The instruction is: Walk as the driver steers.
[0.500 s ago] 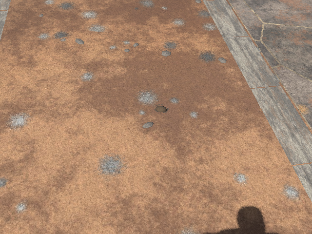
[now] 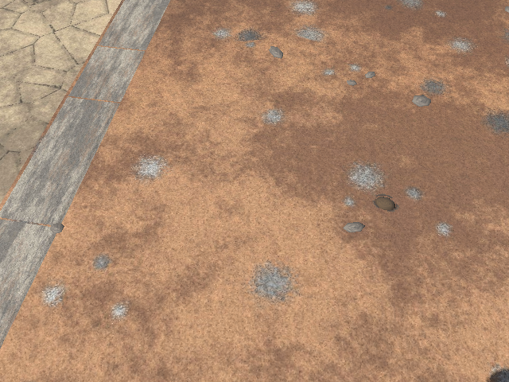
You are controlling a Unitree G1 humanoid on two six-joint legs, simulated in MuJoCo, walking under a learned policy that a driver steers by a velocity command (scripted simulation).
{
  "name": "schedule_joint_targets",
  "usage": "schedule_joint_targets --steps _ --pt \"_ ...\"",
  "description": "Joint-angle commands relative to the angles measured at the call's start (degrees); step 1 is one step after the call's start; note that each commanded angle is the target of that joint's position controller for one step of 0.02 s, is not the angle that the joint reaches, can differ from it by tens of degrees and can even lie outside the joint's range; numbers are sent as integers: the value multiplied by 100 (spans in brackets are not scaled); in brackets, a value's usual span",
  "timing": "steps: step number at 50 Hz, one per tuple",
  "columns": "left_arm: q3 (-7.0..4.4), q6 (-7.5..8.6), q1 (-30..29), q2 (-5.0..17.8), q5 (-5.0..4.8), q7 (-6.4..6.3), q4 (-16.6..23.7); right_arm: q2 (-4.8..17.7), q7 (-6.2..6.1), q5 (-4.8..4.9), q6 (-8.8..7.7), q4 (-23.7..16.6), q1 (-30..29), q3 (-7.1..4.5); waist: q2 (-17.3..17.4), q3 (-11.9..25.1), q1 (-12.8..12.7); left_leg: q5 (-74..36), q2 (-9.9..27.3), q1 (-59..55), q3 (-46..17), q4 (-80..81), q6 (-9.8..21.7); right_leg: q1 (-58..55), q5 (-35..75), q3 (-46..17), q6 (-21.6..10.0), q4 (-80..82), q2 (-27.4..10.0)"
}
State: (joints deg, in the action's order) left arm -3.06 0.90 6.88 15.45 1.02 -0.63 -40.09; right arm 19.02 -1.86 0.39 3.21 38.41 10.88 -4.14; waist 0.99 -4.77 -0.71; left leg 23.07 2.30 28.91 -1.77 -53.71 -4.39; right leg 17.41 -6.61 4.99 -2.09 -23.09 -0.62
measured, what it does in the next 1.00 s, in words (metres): steps on the spot, turning right: left foot, then right foot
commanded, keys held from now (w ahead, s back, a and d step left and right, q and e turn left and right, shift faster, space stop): no key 0.08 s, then e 0.74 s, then w+e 0.02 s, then w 0.06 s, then w+q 0.10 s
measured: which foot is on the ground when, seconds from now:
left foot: up 0.00-0.10, down 0.12-0.56, up 0.58-1.00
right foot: down 0.00-0.12, up 0.14-0.54, down 0.56-1.00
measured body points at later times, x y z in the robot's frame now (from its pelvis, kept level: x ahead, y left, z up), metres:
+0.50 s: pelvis +0.02 +0.02 +0.00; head +0.05 +0.01 +0.45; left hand +0.17 +0.29 -0.11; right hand +0.16 -0.26 -0.11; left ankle +0.04 +0.14 -0.74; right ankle -0.01 -0.09 -0.71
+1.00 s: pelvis +0.04 -0.01 +0.01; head +0.05 -0.03 +0.46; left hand +0.27 +0.20 -0.08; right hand +0.07 -0.33 -0.10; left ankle +0.12 +0.12 -0.71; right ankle -0.01 -0.09 -0.74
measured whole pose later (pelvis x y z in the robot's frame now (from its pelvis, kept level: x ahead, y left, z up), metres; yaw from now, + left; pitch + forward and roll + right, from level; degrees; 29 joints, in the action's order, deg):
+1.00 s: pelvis +0.04 -0.01 +0.01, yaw -22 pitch +1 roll +1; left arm -2.6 -0.3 11.5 17.1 -0.3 -0.9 -39.4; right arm 17.7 -0.3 0.9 -1.6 43.8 9.5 -4.6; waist 0.5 -0.4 -1.1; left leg 17.1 0.7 22.2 -2.0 -38.6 -3.6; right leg 11.7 -13.9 -7.9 -3.9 -24.5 4.4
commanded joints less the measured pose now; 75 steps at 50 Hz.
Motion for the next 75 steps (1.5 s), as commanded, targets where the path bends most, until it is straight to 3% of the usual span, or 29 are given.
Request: schedule_joint_targets --steps 1,4,5,6,7,8,9,12,17,24,27,28,29,30,32,34,41,44,50,54,55,56,57,58,59,63,67,71,75 --pt "-248 26 -343 979 -78 13 339 291 84 -22 -32 -312 383 -19 -829 1097 114 -336 30 -942 67 699 130 -405 1205 -1032 -1303 731 -1540" --pt "-213 -31 -335 1009 -196 52 192 313 156 -40 -46 -285 434 -24 -769 1009 251 -924 -158 -1625 290 2004 376 -296 467 -969 -1039 393 -1436" --pt "-126 -29 -219 802 -223 70 88 296 162 -84 -60 -232 505 -19 -676 981 305 -1237 -200 -2193 235 2653 519 24 72 -915 -776 173 -1254" --pt "19 6 68 441 -154 131 -53 393 131 -145 -67 -268 537 -11 -285 1007 280 -1839 223 -2832 -339 3249 705 462 -609 -714 -260 -153 -937" --pt "143 54 463 105 112 236 -36 776 54 -214 -57 -404 383 -19 1084 1174 -141 -3070 1530 -3110 -1665 3344 1129 887 -2172 -120 338 -1220 -290" --pt "42 8 195 416 -9 169 -13 587 88 -338 -126 -411 98 38 1274 965 102 -2076 1819 -1801 -1762 3703 1800 627 -2667 -475 501 -1669 -267" --pt "-50 -52 77 756 -126 117 -39 475 126 -363 -227 -441 -239 60 1010 648 76 -1389 1468 -1493 -1451 3822 1754 478 -2366 -593 545 -2034 -308" --pt "-235 -230 401 996 -151 -19 -274 537 101 -227 -395 -293 -442 11 908 469 57 -2244 1270 -1618 -896 3654 1597 841 -2101 -785 667 -3080 -186" --pt "-230 -290 409 688 -260 -80 -180 399 -47 -125 -290 -181 -373 -29 599 688 158 -3452 1440 -2497 -516 3349 1791 1405 -2082 -706 824 -3466 -192" --pt "-176 -372 363 637 -240 109 132 665 -49 -58 -162 -48 -498 -205 740 922 189 -3762 1688 -2542 -223 3133 1816 526 -1824 -178 578 -2012 -182" --pt "-244 -385 827 699 -202 176 45 661 -53 94 -161 67 -598 -237 635 937 -136 -3019 1474 -2096 218 2516 1282 -443 -544 12 151 -475 36" --pt "-349 -377 921 1017 -165 121 54 472 -28 51 -185 181 -304 -208 -75 920 -79 -1941 1093 -1455 683 1708 777 -1093 701 -647 -116 58 -215" --pt "-532 -350 1024 1807 -152 5 180 80 6 -273 -218 -100 -482 -74 -1939 859 37 872 153 362 1180 -32 75 -1965 3080 -2832 -980 122 -1751" --pt "-464 -214 1163 1691 73 80 283 246 -38 -195 -250 -270 -1119 -111 -1461 1108 -441 1847 -281 805 167 -1135 26 -1655 3106 -3510 -1906 334 -2281" --pt "-392 -15 617 1409 -22 88 323 463 -69 -11 -223 -138 -969 -211 -680 804 -118 945 -48 1040 -218 -1500 141 -1524 2218 -2625 -1477 344 -1678" --pt "-291 -34 241 1124 -202 5 394 539 -135 -89 -211 7 -763 -265 -603 746 58 215 4 925 -286 -1280 77 -1395 2029 -2290 -1125 343 -1317" --pt "-313 -157 430 1210 -172 -125 499 339 -103 -33 -292 -14 -721 -221 -786 826 -36 -444 -233 626 -328 -75 -171 -1475 1352 -2418 -1107 369 -1014" --pt "-300 -156 483 1179 -191 -128 491 370 -1 12 -378 -13 -748 -202 -1006 729 -162 -657 -193 361 -255 741 -134 -1142 -1445 -2733 -1126 808 -917" --pt "-211 -10 677 1185 -117 -6 258 334 240 88 -726 -9 -813 -89 -1012 411 -400 -547 -88 -349 122 1827 261 -850 -2251 -2867 -1119 975 -1108" --pt "-142 62 590 1062 -147 62 180 298 308 133 -868 250 -147 -57 -730 357 5 -870 -269 -1555 341 2679 708 -288 -2392 -2546 -938 651 -968" --pt "-85 91 536 893 -115 72 185 345 292 136 -881 363 214 -70 -637 435 177 -788 -180 -2038 131 2761 821 -32 -2253 -2337 -800 322 -817" --pt "11 141 360 588 -57 80 273 550 265 125 -896 470 743 -106 -79 528 370 -467 419 -2593 -796 3153 1082 452 -1825 -1748 -512 -739 -435" --pt "21 271 271 468 -72 78 549 1210 274 96 -885 560 1170 -264 1267 535 302 467 1332 -3370 -2826 3852 1849 1791 -1913 -638 -67 -2304 418" --pt "-81 386 -106 906 -177 36 685 1102 339 55 -912 572 1456 -261 1289 234 595 946 1891 -3465 -4119 4316 2378 2807 -2748 -830 61 -3397 376" --pt "-140 470 -69 1048 -270 66 665 849 345 47 -953 511 1279 -174 853 34 464 937 1800 -3494 -3836 4259 2277 3145 -2348 -1077 8 -3800 76" --pt "-128 607 -310 772 -63 202 656 513 230 60 -827 364 1166 -56 489 191 375 -1079 987 -3382 -2319 4266 1824 2892 -969 -879 163 -3142 -175" --pt "-17 590 -740 376 -89 258 733 623 61 75 -679 309 1180 -92 540 173 432 -2096 535 -2533 -1507 4258 1670 1940 -49 -577 508 -1691 107" --pt "-29 602 -1203 431 -177 289 853 745 7 128 -605 366 1459 -143 610 103 569 -2011 587 -1979 -1638 4115 1542 1074 674 -635 555 -801 289" --pt "-195 641 -759 807 -226 234 790 783 -3 159 -567 321 1289 -198 775 240 183 -2621 804 -2233 -2008 3567 1299 310 324 -796 274 -450 206"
